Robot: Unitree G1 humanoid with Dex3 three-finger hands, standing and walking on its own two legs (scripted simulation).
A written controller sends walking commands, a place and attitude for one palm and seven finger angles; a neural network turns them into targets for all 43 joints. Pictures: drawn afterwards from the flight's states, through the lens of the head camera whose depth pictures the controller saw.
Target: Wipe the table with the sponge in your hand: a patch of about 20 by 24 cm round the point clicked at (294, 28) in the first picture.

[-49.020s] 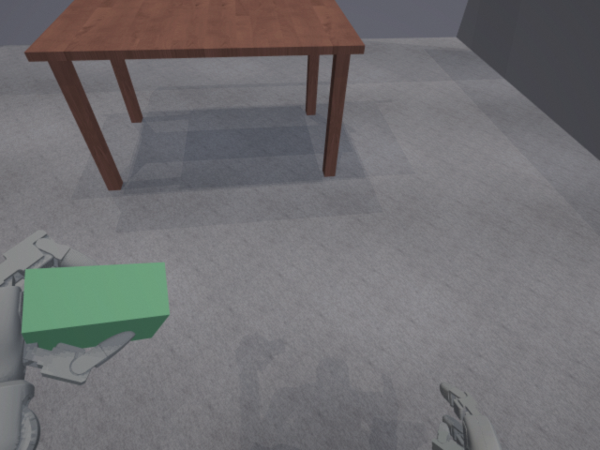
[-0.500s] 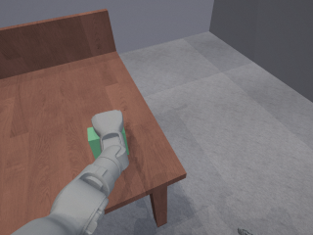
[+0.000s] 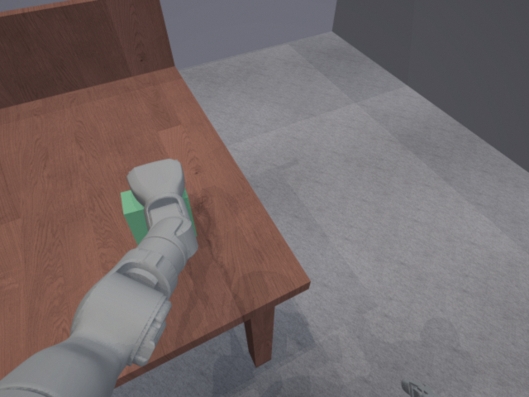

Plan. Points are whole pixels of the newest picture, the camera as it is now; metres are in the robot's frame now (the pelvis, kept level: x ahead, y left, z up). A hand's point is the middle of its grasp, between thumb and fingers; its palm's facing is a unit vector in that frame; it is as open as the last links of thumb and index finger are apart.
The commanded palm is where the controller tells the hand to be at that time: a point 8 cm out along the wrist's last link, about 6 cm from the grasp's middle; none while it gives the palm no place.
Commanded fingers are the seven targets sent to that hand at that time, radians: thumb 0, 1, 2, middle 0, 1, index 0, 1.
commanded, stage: wipe forward along the third lane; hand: left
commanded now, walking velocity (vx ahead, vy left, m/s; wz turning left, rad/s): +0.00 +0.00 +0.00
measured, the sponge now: (163, 222) +0.43 +0.18 -0.02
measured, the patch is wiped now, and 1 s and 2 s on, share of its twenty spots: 0.70 1.00 1.00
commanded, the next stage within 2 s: wipe back along the third lane in 0.52 s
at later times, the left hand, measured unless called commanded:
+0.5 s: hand (149, 182) +0.49 +0.20 +0.03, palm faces -0.09 +0.00 -1.00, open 9.6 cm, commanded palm +0.47 +0.19 +0.05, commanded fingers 0.00 0.10 1.30 -1.20 -1.60 -1.20 -1.60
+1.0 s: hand (150, 182) +0.49 +0.20 +0.03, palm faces -0.06 +0.01 -1.00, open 9.6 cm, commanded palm +0.45 +0.18 +0.05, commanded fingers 0.00 0.10 1.30 -1.20 -1.60 -1.20 -1.60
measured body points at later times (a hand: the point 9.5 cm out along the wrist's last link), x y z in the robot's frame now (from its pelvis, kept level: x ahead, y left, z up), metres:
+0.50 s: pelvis +0.00 +0.03 -0.01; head +0.08 +0.04 +0.44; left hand +0.49 +0.20 +0.08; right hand +0.06 -0.23 -0.14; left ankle +0.04 +0.13 -0.72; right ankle +0.02 -0.09 -0.72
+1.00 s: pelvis +0.03 +0.04 +0.00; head +0.09 +0.05 +0.44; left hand +0.49 +0.20 +0.08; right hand +0.09 -0.21 -0.14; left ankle +0.04 +0.13 -0.72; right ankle +0.02 -0.09 -0.72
